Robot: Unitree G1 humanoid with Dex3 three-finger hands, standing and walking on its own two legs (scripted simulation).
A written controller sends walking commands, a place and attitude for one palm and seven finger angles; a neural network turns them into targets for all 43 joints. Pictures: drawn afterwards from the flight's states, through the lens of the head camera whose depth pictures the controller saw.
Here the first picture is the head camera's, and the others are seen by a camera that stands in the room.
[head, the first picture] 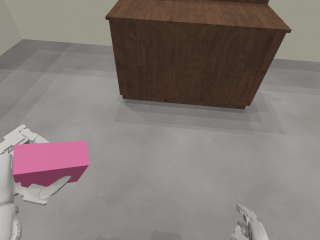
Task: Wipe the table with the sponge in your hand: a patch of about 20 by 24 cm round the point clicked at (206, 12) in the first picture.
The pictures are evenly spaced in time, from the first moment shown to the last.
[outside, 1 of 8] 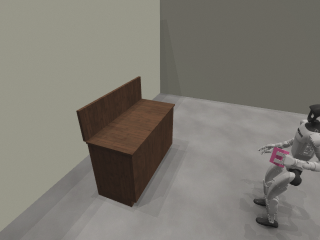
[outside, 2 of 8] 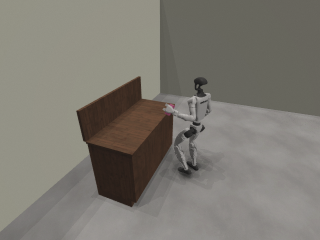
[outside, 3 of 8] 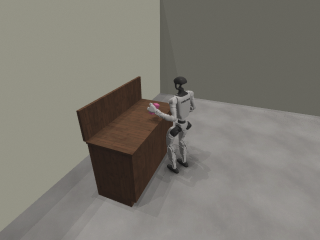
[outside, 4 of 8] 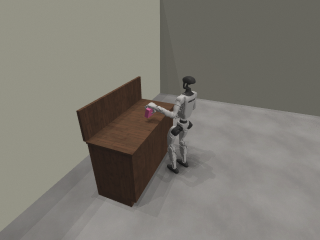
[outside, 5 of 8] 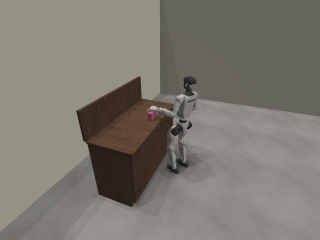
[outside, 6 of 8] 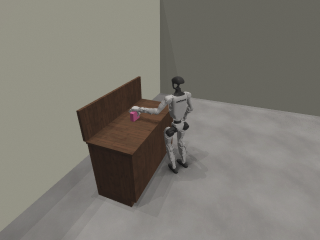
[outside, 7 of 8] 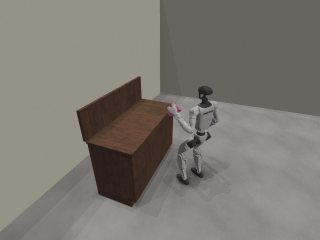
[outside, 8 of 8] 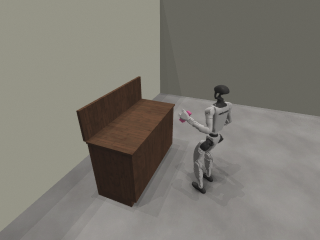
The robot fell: no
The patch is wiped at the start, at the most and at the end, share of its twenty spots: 0.00 1.00 1.00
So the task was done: yes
